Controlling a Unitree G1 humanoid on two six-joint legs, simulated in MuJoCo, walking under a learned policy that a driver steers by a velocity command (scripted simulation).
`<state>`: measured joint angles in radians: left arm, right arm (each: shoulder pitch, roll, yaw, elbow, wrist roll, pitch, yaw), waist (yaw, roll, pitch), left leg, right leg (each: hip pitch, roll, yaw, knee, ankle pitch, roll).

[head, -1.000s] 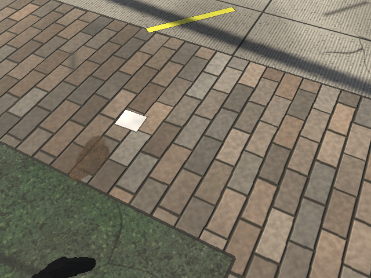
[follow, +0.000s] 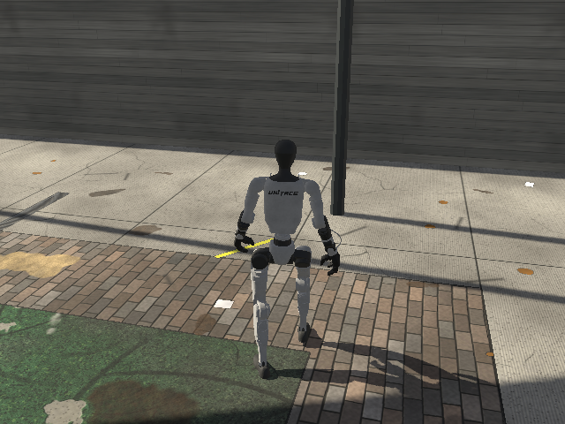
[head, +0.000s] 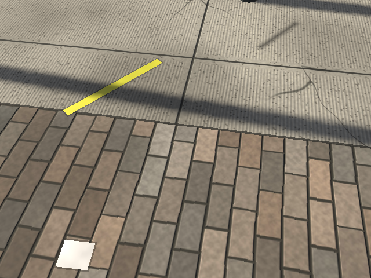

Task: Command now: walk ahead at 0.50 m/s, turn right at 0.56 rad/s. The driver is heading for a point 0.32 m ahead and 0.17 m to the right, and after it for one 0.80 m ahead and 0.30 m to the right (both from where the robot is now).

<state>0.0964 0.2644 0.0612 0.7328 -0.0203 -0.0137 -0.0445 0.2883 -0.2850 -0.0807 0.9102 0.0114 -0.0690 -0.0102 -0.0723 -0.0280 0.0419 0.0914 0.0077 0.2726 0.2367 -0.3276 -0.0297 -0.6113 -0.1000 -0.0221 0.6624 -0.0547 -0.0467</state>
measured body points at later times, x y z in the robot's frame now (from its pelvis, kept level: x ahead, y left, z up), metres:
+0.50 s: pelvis +0.29 -0.04 +0.01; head +0.31 -0.07 +0.45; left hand +0.40 +0.23 -0.10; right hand +0.45 -0.34 -0.08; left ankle +0.51 +0.05 -0.70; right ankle +0.17 -0.11 -0.73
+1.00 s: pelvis +0.54 -0.12 +0.00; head +0.57 -0.15 +0.45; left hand +0.86 -0.05 -0.07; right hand +0.39 -0.38 -0.13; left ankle +0.51 +0.04 -0.73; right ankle +0.60 -0.34 -0.69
